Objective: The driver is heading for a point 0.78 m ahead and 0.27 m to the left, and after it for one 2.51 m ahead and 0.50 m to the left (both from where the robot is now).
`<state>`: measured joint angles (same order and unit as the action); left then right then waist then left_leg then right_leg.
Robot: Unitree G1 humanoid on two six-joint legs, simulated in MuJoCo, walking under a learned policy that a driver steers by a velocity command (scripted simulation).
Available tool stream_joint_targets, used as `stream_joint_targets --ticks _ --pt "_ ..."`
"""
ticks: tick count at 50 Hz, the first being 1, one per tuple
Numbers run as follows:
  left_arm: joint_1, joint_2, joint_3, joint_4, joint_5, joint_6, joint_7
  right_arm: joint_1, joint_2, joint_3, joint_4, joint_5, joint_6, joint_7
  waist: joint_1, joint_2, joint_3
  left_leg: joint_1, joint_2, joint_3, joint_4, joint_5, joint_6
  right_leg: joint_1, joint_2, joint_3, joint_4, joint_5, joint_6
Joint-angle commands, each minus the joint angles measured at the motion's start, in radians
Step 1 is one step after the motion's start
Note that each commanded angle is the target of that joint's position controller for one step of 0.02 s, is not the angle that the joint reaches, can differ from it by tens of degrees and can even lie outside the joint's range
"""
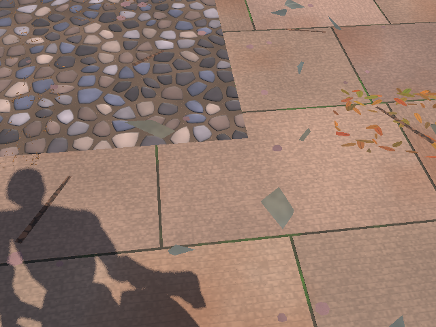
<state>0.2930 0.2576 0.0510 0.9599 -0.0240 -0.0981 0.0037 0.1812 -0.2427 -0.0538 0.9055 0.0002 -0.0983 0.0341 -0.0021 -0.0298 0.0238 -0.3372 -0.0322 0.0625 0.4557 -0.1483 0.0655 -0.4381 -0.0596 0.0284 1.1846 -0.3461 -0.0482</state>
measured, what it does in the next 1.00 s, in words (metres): walks ahead, turning left: right foot, then left foot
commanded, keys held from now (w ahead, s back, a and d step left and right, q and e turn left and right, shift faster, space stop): w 0.22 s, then w+q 0.78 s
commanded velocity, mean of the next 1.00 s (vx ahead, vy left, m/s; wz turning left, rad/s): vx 0.50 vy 0.00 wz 0.33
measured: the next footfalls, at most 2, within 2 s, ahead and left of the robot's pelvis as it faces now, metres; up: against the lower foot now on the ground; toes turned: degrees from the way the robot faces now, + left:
right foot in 0.42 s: +0.41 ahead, -0.15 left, +0.00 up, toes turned +2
left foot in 0.96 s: +0.61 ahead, +0.17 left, +0.00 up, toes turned +25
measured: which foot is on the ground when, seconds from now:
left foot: down 0.00-0.42, up 0.44-0.94, down 0.96-1.00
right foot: up 0.00-0.40, down 0.42-0.96, up 0.98-1.00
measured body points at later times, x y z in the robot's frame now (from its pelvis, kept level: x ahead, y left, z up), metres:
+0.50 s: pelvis +0.27 -0.05 -0.01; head +0.31 -0.06 +0.44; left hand +0.43 +0.21 -0.11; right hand +0.28 -0.32 -0.16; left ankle +0.11 +0.07 -0.66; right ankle +0.37 -0.15 -0.74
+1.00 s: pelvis +0.51 +0.05 -0.02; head +0.54 +0.07 +0.42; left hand +0.44 +0.32 -0.16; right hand +0.78 -0.13 -0.12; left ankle +0.57 +0.15 -0.74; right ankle +0.39 -0.15 -0.68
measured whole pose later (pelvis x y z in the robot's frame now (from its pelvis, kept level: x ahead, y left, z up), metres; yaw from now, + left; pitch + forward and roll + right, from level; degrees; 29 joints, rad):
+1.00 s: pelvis +0.51 +0.05 -0.02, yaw +23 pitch +1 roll -2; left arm 0.27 0.28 0.08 0.94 -0.01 -0.06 0.02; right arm 0.08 -0.27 -0.09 0.76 0.03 -0.03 0.04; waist 0.03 0.01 0.06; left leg -0.51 0.00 0.06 0.68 -0.20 0.12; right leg -0.11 -0.12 -0.16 0.89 -0.52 0.06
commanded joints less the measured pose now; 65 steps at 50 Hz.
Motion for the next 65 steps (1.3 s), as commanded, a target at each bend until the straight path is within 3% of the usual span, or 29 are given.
stream_joint_targets --ticks 1,4,10,14,17,19,20,21,22,23,24,26,28,32,36,40,43,45,47,48,49,50,51,52,53,54,56,60,65 --pt "0.048 0.051 0.023 -0.048 0.007 0.01 0.011 0.02 -0.081 -0.013 -0.025 -0.008 -0.017 0.003 0.022 0.117 -0.057 0.134 0.25 -0.278 -0.298 0.083 0.164 -0.141 -0.093 0.036 -0.028 0.094 -0.002" --pt "-0.03 0.057 0.03 -0.08 0.016 0.023 0.016 0.074 -0.125 -0.023 0.003 -0.007 -0.02 -0.014 0.018 0.088 -0.013 0.139 0.249 -0.222 -0.335 0.171 0.178 -0.228 -0.103 0.03 -0.149 0.206 0.024" --pt "-0.24 0.03 0.021 -0.14 0.015 0.012 -0.001 0.17 -0.139 -0.02 0.038 0.006 -0.005 -0.038 -0.042 0.086 0.025 0.217 0.218 -0.136 -0.349 0.179 0.134 -0.252 -0.064 -0.009 -0.49 0.46 0.038" --pt "-0.366 0.032 0.013 -0.186 0.007 0.001 -0.021 0.252 -0.143 -0.023 0.075 0.017 0.011 -0.041 -0.082 0.079 0.066 0.318 0.25 -0.169 -0.303 0.164 0.139 -0.264 -0.033 -0.013 -0.616 0.421 0.038" --pt "-0.375 0.057 0.017 -0.205 0.004 -0.017 -0.037 0.25 -0.161 -0.034 0.08 0.022 0.026 -0.05 -0.056 0.097 0.062 0.367 0.285 -0.215 -0.23 0.201 0.126 -0.202 -0.013 0.0 -0.689 0.34 0.021" --pt "-0.272 0.097 0.034 -0.182 0.005 -0.027 -0.036 0.213 -0.176 -0.041 0.069 0.024 0.032 -0.051 0.01 0.122 0.005 0.351 0.273 -0.222 -0.128 0.358 0.103 -0.018 0.027 -0.028 -0.72 0.29 -0.001" --pt "-0.123 0.142 0.058 -0.137 0.008 -0.03 -0.028 0.195 -0.155 -0.033 0.06 0.019 0.034 -0.049 0.079 0.108 -0.09 0.3 0.215 -0.187 0.033 0.451 0.076 0.199 0.04 -0.04 -0.727 0.295 -0.028" --pt "0.069 0.216 0.078 -0.104 0.027 -0.032 -0.017 0.18 -0.11 -0.016 0.029 0.006 0.032 -0.047 0.15 0.031 -0.251 0.109 0.142 -0.136 0.328 0.27 0.037 0.517 -0.12 0.115 -0.684 0.304 -0.092" --pt "0.148 0.288 0.095 -0.081 0.032 -0.023 -0.018 0.316 0.026 0.02 0.02 0.016 0.014 -0.043 0.098 -0.247 -0.402 -0.288 -0.02 -0.073 0.689 -0.289 -0.032 0.877 -0.372 0.543 -0.767 0.16 -0.233" --pt "0.145 0.185 0.068 -0.088 0.029 -0.02 -0.017 0.288 -0.069 -0.002 0.033 0.037 0.0 -0.041 0.12 -0.209 -0.415 -0.379 0.016 -0.206 0.838 -0.426 -0.025 0.846 -0.371 0.659 -0.85 0.054 -0.224" --pt "0.06 0.132 0.05 -0.104 0.026 -0.021 -0.012 0.199 -0.137 -0.022 0.003 0.054 -0.004 -0.042 0.11 -0.153 -0.264 -0.44 0.064 -0.199 0.875 -0.353 -0.014 0.715 -0.342 0.503 -0.869 0.06 -0.174" --pt "-0.07 0.079 0.033 -0.114 0.03 -0.021 -0.014 0.122 -0.119 -0.031 -0.013 0.038 0.007 -0.052 0.056 -0.051 -0.111 -0.372 0.143 -0.167 0.802 -0.208 -0.012 0.44 -0.273 0.286 -0.941 0.171 -0.136" --pt "-0.112 0.054 0.028 -0.104 0.038 -0.026 -0.015 0.156 -0.073 -0.036 -0.012 0.038 0.036 -0.048 0.004 -0.082 -0.061 -0.28 0.177 -0.169 0.745 -0.153 -0.008 0.31 -0.229 0.156 -1.006 0.212 -0.122" --pt "-0.096 0.098 0.046 -0.078 0.04 -0.031 0.0 0.097 -0.05 -0.042 -0.055 0.029 0.071 -0.047 -0.013 -0.037 -0.001 -0.349 0.188 -0.173 0.647 -0.041 -0.025 0.274 -0.233 0.012 -1.063 0.318 -0.14" --pt "-0.073 0.127 0.055 -0.067 0.039 -0.021 0.015 -0.005 -0.046 -0.039 -0.094 0.022 0.065 -0.025 0.008 -0.026 0.022 -0.362 0.176 -0.138 0.438 0.139 -0.035 0.314 -0.211 -0.116 -1.074 0.358 -0.118" --pt "-0.017 0.156 0.065 -0.053 0.024 -0.005 0.023 -0.148 -0.038 -0.026 -0.15 0.02 0.063 0.001 0.058 -0.01 0.066 -0.363 0.162 -0.064 0.284 0.165 -0.023 0.394 -0.23 -0.191 -1.061 0.358 -0.105" --pt "0.007 0.177 0.075 -0.042 0.008 0.014 0.021 -0.199 -0.052 -0.027 -0.19 0.022 0.067 0.016 0.062 -0.023 0.079 -0.36 0.142 -0.025 0.225 0.063 0.006 0.491 -0.259 -0.22 -1.0 0.429 -0.086" --pt "-0.015 0.205 0.083 -0.049 -0.001 0.026 0.021 -0.164 -0.082 -0.041 -0.201 0.022 0.069 0.022 0.021 -0.052 0.037 -0.256 0.087 0.031 0.211 -0.038 0.041 0.52 -0.262 -0.25 -0.884 0.72 -0.065" --pt "-0.055 0.217 0.082 -0.061 -0.011 0.042 0.021 0.071 -0.155 -0.086 -0.148 0.028 0.07 0.015 -0.117 -0.04 -0.095 0.074 -0.018 0.089 0.13 -0.019 0.098 0.457 -0.21 -0.301 -0.548 0.949 -0.021" --pt "-0.046 0.189 0.07 -0.079 0.009 0.039 0.024 0.247 -0.251 -0.129 -0.101 0.03 0.076 -0.005 -0.183 0.057 -0.187 0.383 0.047 -0.075 0.093 -0.013 0.152 0.22 -0.166 -0.307 -0.236 0.698 0.035" --pt "0.033 0.024 0.021 -0.139 0.05 0.011 0.011 0.22 -0.371 -0.141 -0.105 0.037 0.068 -0.012 -0.05 0.33 -0.247 0.676 0.297 -0.638 -0.013 -0.145 0.327 -0.231 0.034 -0.211 0.112 -0.203 0.096" --pt "-0.059 0.089 0.025 -0.16 0.005 -0.036 -0.001 0.26 -0.301 -0.116 -0.138 0.02 0.051 -0.005 -0.11 0.214 -0.373 0.731 0.373 -0.9 -0.184 -0.268 0.369 -0.347 0.069 0.028 0.229 -0.262 0.077" --pt "-0.158 0.134 0.037 -0.186 -0.034 -0.058 -0.007 0.23 -0.234 -0.096 -0.129 0.01 0.035 -0.001 -0.121 0.148 -0.239 0.668 0.353 -0.766 -0.195 -0.168 0.311 -0.442 0.025 0.038 0.224 -0.164 0.046" --pt "-0.163 0.126 0.034 -0.179 -0.02 -0.067 -0.002 0.169 -0.196 -0.084 -0.14 0.015 0.028 -0.002 -0.082 0.088 -0.176 0.536 0.31 -0.632 -0.176 -0.074 0.271 -0.406 -0.021 0.043 0.143 -0.07 0.026" --pt "-0.153 0.134 0.042 -0.162 0.01 -0.064 0.006 0.083 -0.154 -0.071 -0.161 0.017 0.027 -0.004 -0.036 0.054 -0.127 0.386 0.267 -0.521 -0.177 0.025 0.241 -0.32 -0.057 0.046 0.055 -0.012 0.028" --pt "-0.131 0.146 0.051 -0.157 0.019 -0.051 0.007 0.036 -0.129 -0.061 -0.18 0.009 0.026 -0.008 0.001 0.067 -0.112 0.286 0.24 -0.461 -0.197 0.096 0.228 -0.239 -0.079 0.055 -0.002 0.025 0.032" --pt "-0.128 0.129 0.053 -0.165 0.026 -0.025 0.005 0.037 -0.14 -0.061 -0.186 0.01 0.022 -0.018 0.022 0.061 -0.094 0.202 0.217 -0.417 -0.23 0.177 0.23 -0.181 -0.075 0.043 -0.091 0.058 0.056" --pt "-0.261 0.089 0.04 -0.213 0.038 -0.009 0.008 0.113 -0.181 -0.07 -0.169 0.018 0.02 -0.045 -0.01 0.066 -0.036 0.15 0.171 -0.338 -0.249 0.223 0.206 -0.212 -0.03 0.024 -0.351 0.264 0.099" --pt "-0.409 0.073 0.026 -0.267 0.021 -0.02 -0.014 0.18 -0.177 -0.068 -0.149 0.023 0.028 -0.052 -0.07 0.119 0.0 0.126 0.14 -0.338 -0.227 0.095 0.149 -0.123 0.037 0.017 -0.627 0.461 0.088"
Keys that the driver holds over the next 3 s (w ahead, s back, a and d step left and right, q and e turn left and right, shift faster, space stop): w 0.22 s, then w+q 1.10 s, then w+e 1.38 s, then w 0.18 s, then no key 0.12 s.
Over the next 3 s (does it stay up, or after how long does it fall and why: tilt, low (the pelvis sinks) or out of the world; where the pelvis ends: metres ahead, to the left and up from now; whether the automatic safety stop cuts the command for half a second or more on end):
stays up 1.56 0.38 -0.01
